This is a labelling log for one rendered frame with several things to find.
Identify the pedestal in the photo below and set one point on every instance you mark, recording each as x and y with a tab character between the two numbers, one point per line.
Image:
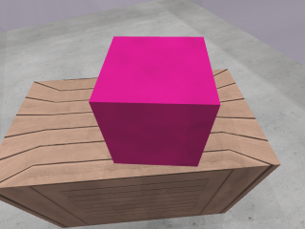
55	163

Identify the carton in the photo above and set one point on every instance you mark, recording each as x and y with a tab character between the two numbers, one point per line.
155	100

